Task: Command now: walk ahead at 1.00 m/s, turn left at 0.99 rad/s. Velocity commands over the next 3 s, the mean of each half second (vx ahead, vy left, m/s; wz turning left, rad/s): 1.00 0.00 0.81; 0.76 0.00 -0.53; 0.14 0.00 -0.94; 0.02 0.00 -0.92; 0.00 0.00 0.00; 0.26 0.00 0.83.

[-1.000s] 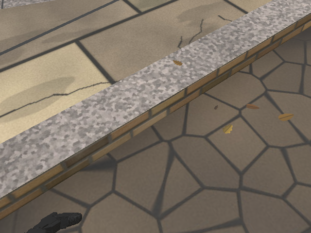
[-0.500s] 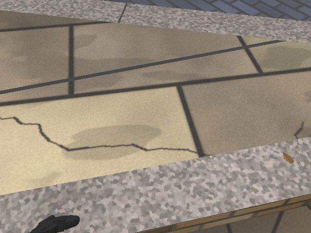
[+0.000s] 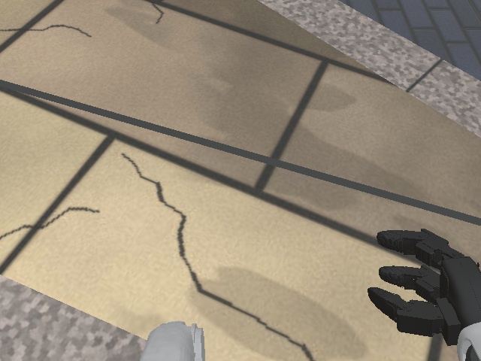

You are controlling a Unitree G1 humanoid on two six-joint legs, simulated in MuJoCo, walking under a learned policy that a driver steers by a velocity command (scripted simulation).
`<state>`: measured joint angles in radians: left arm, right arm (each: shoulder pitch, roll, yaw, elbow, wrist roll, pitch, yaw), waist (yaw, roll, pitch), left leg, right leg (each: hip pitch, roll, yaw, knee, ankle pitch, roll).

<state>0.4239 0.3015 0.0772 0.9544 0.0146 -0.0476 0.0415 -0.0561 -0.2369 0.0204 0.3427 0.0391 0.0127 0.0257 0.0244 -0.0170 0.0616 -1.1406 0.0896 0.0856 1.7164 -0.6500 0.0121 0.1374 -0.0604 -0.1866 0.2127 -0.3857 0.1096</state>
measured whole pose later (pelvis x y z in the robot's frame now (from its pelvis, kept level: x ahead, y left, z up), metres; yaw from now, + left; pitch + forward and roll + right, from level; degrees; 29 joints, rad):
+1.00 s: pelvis +0.85 +0.18 +0.14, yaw +3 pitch +2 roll +1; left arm 0.40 0.29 0.06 0.71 -0.03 0.01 0.03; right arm -0.03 -0.22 -0.01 0.57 -0.02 -0.08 0.00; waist 0.09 -0.02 0.06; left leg -0.48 0.02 -0.03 0.57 -0.13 -0.05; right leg -0.43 0.05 0.10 1.35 -0.56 0.07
